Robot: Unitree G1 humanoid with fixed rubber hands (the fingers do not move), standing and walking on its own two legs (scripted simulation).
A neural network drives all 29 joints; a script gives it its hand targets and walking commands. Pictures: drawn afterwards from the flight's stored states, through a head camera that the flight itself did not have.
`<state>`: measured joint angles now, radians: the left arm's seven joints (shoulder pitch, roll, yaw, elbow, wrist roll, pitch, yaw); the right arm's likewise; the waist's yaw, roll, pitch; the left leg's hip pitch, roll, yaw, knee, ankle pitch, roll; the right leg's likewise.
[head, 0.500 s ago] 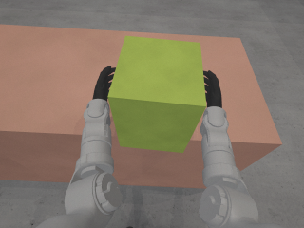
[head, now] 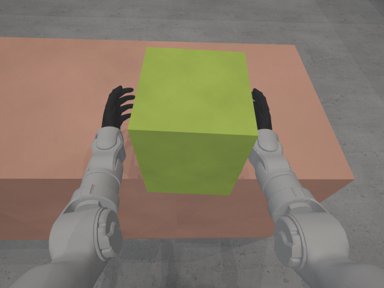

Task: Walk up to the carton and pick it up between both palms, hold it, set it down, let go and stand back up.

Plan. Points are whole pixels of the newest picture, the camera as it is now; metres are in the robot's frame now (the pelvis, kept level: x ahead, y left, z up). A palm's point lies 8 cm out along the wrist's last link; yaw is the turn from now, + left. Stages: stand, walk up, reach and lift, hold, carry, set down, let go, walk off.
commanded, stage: set down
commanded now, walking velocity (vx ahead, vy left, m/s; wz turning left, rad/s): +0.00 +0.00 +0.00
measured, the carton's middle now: (191, 127) +0.43 +0.03 +0.06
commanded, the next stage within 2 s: none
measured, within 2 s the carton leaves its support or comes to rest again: neither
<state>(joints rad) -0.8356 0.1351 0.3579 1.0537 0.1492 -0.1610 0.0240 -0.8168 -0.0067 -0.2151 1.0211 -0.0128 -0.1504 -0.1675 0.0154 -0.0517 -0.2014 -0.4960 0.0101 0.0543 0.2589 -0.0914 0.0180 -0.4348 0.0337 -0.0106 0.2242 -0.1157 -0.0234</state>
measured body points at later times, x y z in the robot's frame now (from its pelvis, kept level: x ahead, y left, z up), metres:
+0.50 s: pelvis -0.04 +0.00 -0.01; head +0.00 +0.03 +0.44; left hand +0.42 +0.23 +0.13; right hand +0.43 -0.17 +0.15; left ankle +0.00 +0.11 -0.75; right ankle -0.03 -0.10 -0.75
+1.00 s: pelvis -0.04 +0.00 +0.00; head -0.01 +0.03 +0.44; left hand +0.44 +0.25 +0.23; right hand +0.44 -0.16 +0.23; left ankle +0.00 +0.11 -0.75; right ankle -0.03 -0.10 -0.75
